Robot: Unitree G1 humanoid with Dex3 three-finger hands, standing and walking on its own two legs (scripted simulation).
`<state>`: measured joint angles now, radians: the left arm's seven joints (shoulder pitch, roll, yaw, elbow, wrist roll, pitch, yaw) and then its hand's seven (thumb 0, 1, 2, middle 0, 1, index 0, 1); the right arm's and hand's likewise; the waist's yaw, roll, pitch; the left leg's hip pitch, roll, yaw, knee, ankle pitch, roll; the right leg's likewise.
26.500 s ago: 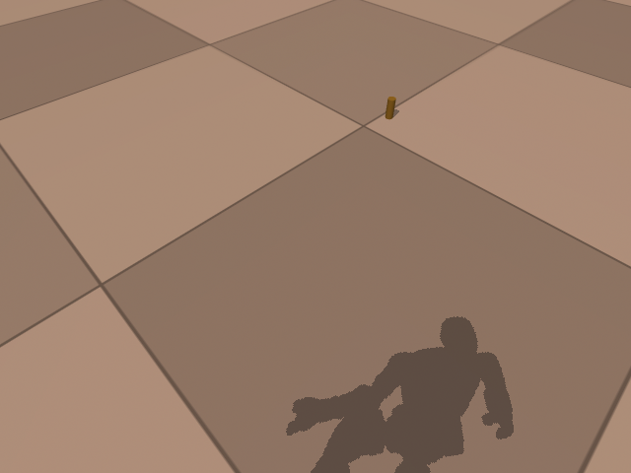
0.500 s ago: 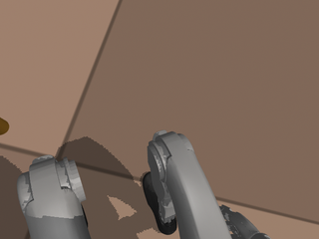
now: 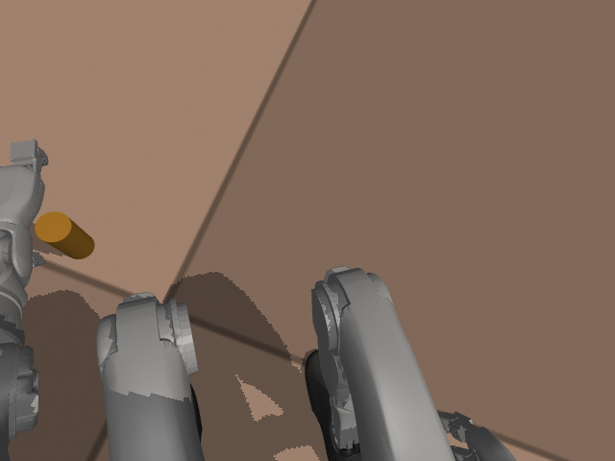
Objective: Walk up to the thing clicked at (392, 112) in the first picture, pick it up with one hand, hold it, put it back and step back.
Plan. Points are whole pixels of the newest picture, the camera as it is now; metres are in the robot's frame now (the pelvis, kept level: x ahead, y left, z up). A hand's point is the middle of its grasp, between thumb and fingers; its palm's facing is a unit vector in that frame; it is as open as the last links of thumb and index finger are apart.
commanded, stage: withdraw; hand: left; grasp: from above
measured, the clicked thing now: (67, 237) +0.44 +0.31 -0.26
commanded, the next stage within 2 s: home in 0.52 s
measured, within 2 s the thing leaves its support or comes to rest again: neither
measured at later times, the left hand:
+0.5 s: hand (2, 226) +0.40 +0.32 -0.09, palm faces -0.50 -0.07 -0.86, open 13.9 cm
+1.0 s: hand out of the picture +0.41 +0.32 -0.05, palm faces -0.34 -0.21 -0.92, open 12.5 cm
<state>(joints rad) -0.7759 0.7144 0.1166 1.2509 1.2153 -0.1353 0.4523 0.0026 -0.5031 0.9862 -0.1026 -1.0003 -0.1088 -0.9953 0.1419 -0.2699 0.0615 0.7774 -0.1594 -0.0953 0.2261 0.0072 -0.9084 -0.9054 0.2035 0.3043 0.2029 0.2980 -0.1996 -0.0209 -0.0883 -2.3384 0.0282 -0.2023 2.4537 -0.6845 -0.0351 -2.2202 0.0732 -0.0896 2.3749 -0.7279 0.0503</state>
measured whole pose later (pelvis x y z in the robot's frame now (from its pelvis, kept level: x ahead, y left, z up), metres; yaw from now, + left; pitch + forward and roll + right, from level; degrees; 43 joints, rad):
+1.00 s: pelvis -0.01 +0.00 +0.07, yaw +4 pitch +35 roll -7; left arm -0.75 0.60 0.06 1.11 0.99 -0.07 0.26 0.00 -0.13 0.85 -0.23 -0.65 -0.22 -0.65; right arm 0.19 -0.23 0.01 0.74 -0.07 -0.03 0.13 0.01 -0.89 -0.90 0.20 0.30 0.20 0.30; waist -0.14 0.05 -0.16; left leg -2.18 0.04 -0.13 2.22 -0.65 -0.02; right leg -2.09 0.05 -0.04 2.18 -0.70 0.05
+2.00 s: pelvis +0.08 +0.01 +0.39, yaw +11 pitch +12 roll -3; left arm 0.51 0.22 0.04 -0.15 -0.07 0.47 0.05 0.01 0.91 0.90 -0.20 -0.31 -0.21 -0.30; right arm 0.33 -0.22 0.04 0.50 0.03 -0.18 -0.19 0.02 -0.90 -0.90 0.20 0.30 0.20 0.30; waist -0.06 0.06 -0.20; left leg -0.78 0.04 -0.07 1.05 -0.48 -0.02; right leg -0.69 0.01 -0.04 0.98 -0.51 0.02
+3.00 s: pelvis +0.07 +0.01 +0.39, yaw +12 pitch +9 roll -3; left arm 0.50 0.23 0.03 -0.12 -0.06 0.45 0.01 0.01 0.91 0.90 -0.20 -0.30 -0.20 -0.30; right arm 0.30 -0.22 0.03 0.53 0.01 -0.24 -0.19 0.02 -0.90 -0.90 0.20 0.30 0.20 0.30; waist -0.04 0.04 -0.17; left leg -0.71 0.03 -0.06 1.02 -0.47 -0.02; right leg -0.63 0.00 -0.04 0.96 -0.50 0.02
